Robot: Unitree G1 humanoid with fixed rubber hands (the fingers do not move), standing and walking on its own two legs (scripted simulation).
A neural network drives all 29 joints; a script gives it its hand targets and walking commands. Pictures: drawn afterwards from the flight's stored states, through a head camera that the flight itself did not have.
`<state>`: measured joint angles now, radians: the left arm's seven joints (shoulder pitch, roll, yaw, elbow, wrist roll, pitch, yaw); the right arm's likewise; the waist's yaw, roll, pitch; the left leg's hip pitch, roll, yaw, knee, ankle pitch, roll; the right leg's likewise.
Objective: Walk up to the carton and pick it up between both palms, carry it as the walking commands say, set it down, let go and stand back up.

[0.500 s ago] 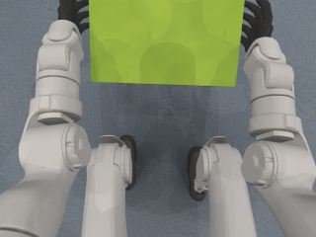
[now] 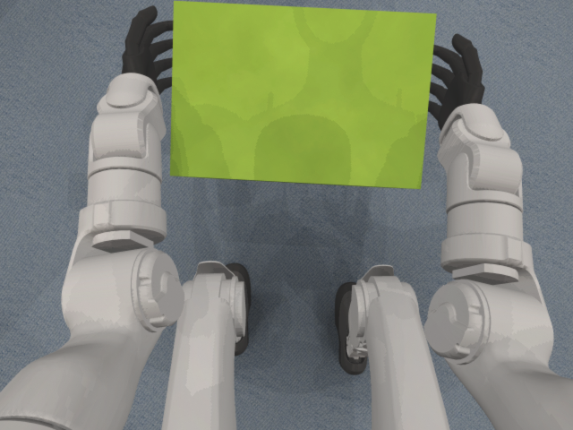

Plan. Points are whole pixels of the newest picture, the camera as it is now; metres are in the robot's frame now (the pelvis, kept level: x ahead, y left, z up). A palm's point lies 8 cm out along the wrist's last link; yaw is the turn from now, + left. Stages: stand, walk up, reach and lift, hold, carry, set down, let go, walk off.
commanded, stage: reach and lift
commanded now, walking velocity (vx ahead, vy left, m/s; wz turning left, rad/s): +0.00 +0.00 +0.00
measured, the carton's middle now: (297, 113) +0.52 +0.02 -0.16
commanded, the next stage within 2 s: none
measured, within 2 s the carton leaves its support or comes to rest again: neither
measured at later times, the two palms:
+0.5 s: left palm (117, 65) +0.51 +0.20 -0.01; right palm (503, 99) +0.49 -0.17 -0.01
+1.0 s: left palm (72, 49) +0.48 +0.20 +0.06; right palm out of the picture +0.47 -0.17 +0.07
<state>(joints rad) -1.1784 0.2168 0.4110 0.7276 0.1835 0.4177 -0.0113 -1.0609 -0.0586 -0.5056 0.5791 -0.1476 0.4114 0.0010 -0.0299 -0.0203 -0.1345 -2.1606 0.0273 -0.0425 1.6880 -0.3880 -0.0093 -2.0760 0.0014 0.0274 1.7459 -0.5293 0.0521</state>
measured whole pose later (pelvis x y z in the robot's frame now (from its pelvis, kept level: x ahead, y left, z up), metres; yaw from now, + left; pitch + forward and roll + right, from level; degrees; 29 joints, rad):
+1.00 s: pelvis +0.02 +0.00 +0.13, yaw +1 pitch +44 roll -2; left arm -0.89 0.07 0.47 0.57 0.28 0.43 -0.06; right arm -0.81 0.04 -0.55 0.48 -0.23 0.43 0.08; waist -0.04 -0.02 -0.22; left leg -1.70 0.03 -0.04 1.24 -0.30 -0.01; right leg -1.62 0.00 0.02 1.28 -0.42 0.04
